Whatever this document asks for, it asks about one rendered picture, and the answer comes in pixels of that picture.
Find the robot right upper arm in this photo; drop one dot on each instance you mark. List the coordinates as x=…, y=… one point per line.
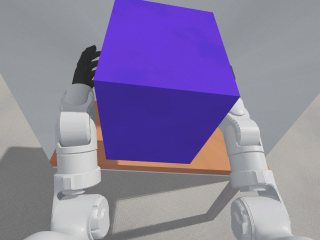
x=260, y=217

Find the table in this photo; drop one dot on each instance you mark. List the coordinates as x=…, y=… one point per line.
x=212, y=159

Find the robot left forearm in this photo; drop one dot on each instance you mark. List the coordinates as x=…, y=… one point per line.
x=75, y=144

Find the robot left upper arm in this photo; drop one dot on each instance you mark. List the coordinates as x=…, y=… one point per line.
x=78, y=217

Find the carton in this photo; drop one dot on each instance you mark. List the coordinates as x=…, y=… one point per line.
x=163, y=82

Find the robot right forearm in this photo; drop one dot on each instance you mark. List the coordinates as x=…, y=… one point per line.
x=249, y=170

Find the robot left hand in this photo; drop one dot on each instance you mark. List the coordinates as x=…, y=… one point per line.
x=83, y=73

